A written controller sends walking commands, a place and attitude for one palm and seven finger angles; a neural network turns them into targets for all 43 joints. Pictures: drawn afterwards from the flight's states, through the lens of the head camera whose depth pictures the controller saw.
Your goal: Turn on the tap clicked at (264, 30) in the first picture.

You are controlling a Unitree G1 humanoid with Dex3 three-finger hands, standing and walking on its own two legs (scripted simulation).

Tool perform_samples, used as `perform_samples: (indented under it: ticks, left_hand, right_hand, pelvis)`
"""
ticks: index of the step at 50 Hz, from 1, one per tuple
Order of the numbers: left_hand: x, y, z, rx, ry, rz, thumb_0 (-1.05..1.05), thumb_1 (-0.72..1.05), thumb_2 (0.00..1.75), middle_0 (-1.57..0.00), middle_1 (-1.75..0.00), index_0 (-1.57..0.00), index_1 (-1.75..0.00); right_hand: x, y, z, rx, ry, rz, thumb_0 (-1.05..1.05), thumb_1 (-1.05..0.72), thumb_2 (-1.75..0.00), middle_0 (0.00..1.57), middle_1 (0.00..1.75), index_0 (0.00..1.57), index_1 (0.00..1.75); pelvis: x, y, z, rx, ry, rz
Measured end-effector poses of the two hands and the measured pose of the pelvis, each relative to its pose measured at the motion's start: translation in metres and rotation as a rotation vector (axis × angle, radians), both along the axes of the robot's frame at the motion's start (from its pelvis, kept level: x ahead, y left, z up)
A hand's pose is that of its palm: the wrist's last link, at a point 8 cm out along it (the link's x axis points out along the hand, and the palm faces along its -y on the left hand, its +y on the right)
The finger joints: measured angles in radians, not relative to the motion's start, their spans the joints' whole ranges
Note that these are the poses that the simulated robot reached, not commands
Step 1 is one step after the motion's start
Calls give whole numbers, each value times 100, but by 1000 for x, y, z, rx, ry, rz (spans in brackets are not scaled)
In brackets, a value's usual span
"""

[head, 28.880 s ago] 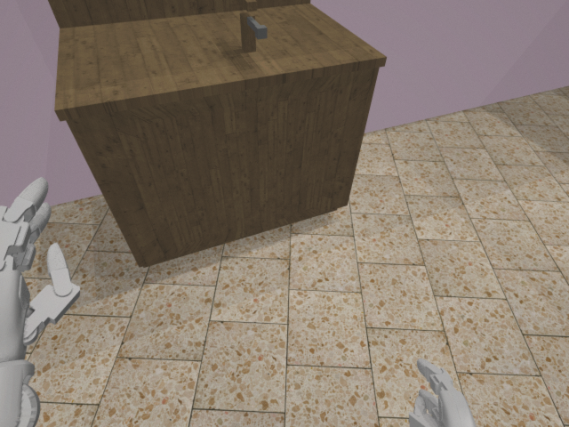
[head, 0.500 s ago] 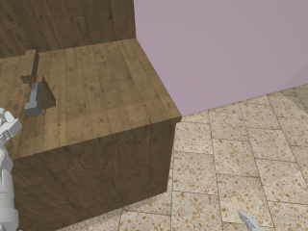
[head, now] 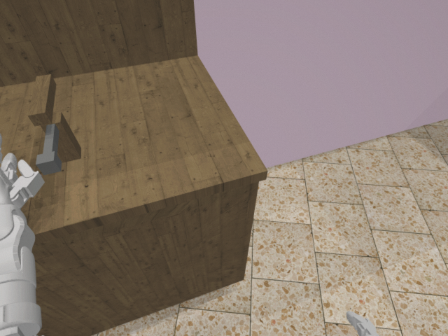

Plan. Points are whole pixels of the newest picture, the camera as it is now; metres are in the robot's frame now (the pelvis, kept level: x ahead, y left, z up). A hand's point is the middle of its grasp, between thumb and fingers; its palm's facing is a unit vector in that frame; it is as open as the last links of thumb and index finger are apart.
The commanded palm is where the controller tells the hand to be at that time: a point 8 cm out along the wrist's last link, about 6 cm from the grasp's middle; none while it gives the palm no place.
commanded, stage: reach beside the lever's end, fingers flat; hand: left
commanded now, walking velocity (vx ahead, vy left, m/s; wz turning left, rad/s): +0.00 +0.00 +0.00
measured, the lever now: (49, 163) +0.37 +0.33 +0.13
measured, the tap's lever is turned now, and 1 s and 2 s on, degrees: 0 2 28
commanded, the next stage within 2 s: push the lever round in 0.12 s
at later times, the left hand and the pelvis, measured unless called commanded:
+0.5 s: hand (43, 177) +0.34 +0.33 +0.12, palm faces +0.58 -0.81 -0.10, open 7.8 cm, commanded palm +0.29 +0.36 +0.12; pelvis +0.00 -0.03 +0.00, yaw +0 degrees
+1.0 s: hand (47, 179) +0.34 +0.32 +0.12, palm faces +0.59 -0.81 -0.09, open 7.8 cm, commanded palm +0.30 +0.34 +0.12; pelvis +0.00 -0.03 -0.01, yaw +1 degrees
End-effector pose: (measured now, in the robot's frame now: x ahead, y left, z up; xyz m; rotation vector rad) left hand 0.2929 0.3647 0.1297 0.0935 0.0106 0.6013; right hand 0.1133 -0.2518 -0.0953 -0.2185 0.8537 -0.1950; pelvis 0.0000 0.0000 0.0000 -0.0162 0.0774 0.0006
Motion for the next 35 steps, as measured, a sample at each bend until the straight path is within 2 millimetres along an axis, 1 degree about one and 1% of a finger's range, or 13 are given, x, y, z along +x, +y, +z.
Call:
perform_samples:
  ticks: [6,10,14,22,29,35]
  left_hand:
    - [-14,11,-3,-8,27,52,2,90,90,-15,-15,-15,-15]
    - [-19,11,1,11,13,54,2,90,90,-15,-15,-15,-15]
    - [-15,5,5,12,0,23,2,90,90,-15,-15,-15,-15]
    - [0,-6,-3,-29,41,8,1,90,89,-15,-15,-15,-15]
    - [-2,-7,0,-5,14,35,1,90,89,-15,-15,-15,-15]
    - [-4,-7,-3,-12,35,25,1,90,89,-15,-15,-15,-15]
  right_hand:
    - [5,-5,-1,0,8,13,1,-91,-90,21,30,21,30]
    - [7,-10,-3,-10,20,28,1,-91,-90,21,30,21,30]
    - [8,-16,-6,-14,26,28,1,-91,-90,21,30,21,30]
    - [0,-29,-5,-8,23,-9,1,-91,-90,21,30,21,30]
    - [-14,-40,-9,-4,52,-37,1,-91,-90,20,30,20,30]
    - [-22,-45,-14,-5,87,-50,1,-91,-90,20,30,20,30]
  pelvis:
    - [1,-7,-1,1,-7,8]
    - [-1,-11,-1,0,-7,18]
    - [-3,-15,-2,1,-3,25]
    - [-2,-25,-3,7,11,12]
    - [0,-31,-4,9,13,2]
    - [0,-33,-5,9,17,4]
